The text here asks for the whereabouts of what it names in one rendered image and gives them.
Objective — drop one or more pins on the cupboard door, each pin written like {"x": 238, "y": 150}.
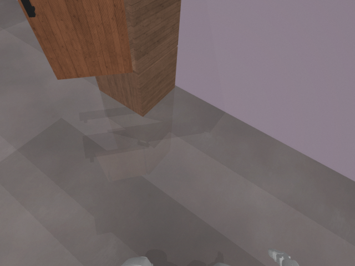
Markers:
{"x": 82, "y": 38}

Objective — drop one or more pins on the right robot hand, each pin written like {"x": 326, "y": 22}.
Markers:
{"x": 282, "y": 258}

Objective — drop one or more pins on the handle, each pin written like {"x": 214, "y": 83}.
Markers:
{"x": 29, "y": 8}

